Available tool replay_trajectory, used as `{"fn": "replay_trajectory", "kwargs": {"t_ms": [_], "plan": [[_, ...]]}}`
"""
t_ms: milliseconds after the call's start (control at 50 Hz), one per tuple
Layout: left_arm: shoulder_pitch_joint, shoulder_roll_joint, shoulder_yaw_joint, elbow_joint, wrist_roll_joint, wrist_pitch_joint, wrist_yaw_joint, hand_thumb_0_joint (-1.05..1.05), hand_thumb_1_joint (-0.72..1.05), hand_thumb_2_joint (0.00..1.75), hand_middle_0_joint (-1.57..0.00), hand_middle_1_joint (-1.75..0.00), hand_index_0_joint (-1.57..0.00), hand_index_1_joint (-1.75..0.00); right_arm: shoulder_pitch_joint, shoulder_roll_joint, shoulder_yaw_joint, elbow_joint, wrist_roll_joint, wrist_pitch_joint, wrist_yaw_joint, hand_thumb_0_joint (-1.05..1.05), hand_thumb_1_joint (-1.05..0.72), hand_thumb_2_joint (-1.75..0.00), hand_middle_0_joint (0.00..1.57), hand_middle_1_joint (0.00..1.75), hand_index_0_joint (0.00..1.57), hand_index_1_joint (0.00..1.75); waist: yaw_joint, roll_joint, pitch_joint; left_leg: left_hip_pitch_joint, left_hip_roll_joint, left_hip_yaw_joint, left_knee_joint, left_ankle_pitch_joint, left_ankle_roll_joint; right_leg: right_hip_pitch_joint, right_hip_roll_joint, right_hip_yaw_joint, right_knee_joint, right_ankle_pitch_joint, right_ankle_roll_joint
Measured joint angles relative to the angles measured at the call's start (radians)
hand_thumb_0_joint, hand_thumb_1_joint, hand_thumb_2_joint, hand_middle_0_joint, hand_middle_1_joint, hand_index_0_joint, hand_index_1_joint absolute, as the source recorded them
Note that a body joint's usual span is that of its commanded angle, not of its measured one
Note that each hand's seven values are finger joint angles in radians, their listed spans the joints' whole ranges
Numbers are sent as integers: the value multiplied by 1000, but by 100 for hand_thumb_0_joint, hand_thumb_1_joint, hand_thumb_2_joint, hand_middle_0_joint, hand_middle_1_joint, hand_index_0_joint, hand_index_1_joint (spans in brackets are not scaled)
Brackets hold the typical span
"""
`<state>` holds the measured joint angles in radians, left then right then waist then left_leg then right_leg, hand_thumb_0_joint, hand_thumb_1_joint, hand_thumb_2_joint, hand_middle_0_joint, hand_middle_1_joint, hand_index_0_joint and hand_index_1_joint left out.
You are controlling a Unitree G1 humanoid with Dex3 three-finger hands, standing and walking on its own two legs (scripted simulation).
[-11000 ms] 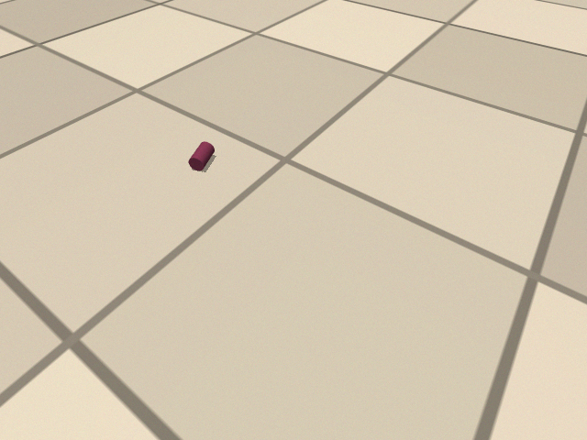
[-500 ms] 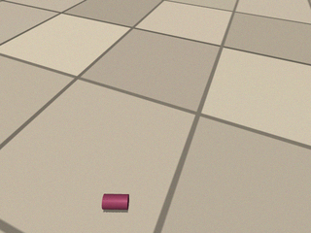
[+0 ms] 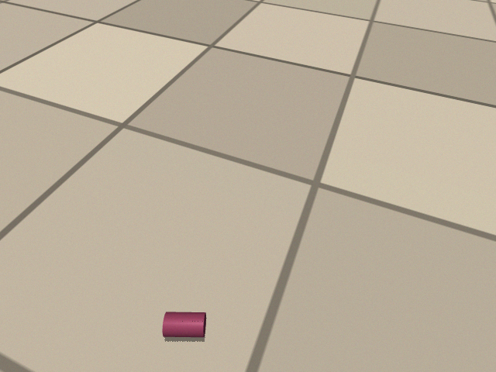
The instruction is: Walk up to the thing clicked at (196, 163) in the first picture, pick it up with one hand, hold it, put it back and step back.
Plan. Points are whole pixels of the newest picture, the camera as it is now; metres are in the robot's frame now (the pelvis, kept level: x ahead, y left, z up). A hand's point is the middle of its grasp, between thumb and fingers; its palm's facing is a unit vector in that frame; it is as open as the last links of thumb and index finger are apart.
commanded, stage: walk up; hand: left
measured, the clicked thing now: (185, 324) +0.43 +0.23 -0.74
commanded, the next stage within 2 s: stand in 0.38 s
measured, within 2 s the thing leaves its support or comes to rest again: neither
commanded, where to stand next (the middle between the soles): +0.05 +0.00 m, yaw +1 degrees
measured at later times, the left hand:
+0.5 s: hand out of the picture +0.08 +0.26 -0.15, palm faces -0.01 -0.95 -0.31, open 7.4 cm
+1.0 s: hand out of the picture +0.08 +0.27 -0.15, palm faces -0.02 -0.94 -0.34, open 7.4 cm
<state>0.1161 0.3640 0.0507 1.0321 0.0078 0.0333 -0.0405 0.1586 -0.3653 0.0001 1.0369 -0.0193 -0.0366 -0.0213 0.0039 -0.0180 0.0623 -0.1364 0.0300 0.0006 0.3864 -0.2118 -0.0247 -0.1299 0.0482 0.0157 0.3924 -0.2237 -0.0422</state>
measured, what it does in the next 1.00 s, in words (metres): stands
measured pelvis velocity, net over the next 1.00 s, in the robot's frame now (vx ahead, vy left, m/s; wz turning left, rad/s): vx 0.01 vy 0.02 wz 0.00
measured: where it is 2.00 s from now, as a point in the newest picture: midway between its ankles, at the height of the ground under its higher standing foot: outside the picture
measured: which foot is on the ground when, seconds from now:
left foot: down 0.00-1.00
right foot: down 0.00-1.00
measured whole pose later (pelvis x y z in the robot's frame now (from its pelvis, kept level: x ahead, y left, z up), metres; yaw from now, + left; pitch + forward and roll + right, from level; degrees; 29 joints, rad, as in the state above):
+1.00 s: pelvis +0.01 +0.02 +0.01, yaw +0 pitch -1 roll +0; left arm 0.11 0.36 0.00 1.14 0.00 -0.02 0.00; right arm 0.11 -0.35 0.01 1.14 -0.02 -0.02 0.00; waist 0.00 0.00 0.04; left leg -0.09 0.00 0.01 0.29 -0.18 0.00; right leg -0.08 0.02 0.03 0.29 -0.18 -0.01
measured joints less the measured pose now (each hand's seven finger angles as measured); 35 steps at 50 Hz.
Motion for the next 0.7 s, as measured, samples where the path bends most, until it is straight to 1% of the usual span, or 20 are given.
{"fn": "replay_trajectory", "kwargs": {"t_ms": [380,520,700], "plan": [[14,-7,-4,22,1,-2,2,1,91,90,-21,-30,-20,-30,-8,5,-2,19,0,4,2,1,-90,-90,20,30,21,30,-1,-1,-5,10,1,10,-19,9,4,11,1,10,-28,18,5],[4,-19,-33,63,-5,-36,16,1,91,90,-21,-30,-20,-30,-23,6,6,56,6,21,18,1,-90,-90,20,30,21,30,-7,19,-12,27,-3,8,-52,24,7,37,-4,9,-77,39,13],[-7,-14,-46,89,-8,-52,29,1,91,90,-21,-30,-20,-30,-34,23,12,84,5,22,27,1,-90,-90,20,30,21,30,-8,25,-14,45,-14,9,-84,36,14,52,-15,10,-100,46,22]]}}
